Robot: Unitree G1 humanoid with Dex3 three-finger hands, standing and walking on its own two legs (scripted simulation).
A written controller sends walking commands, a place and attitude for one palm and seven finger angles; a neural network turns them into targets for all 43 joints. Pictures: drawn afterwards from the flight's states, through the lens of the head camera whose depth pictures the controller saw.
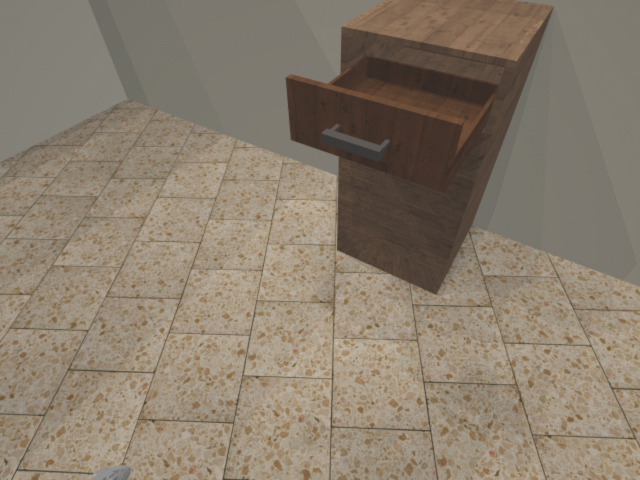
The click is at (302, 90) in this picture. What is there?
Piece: drawer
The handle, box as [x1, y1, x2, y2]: [321, 124, 389, 160]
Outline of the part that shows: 321,133 321,142 375,160 378,160 382,156 383,150 389,144 389,140 387,139 380,145 377,145 340,133 337,131 340,128 340,125 336,124 330,129 325,129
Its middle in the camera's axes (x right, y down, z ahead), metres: +0.07 -0.21 +0.83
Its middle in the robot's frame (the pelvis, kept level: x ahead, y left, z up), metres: +0.77 -0.04 +0.02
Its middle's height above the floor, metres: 0.79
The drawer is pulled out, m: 0.29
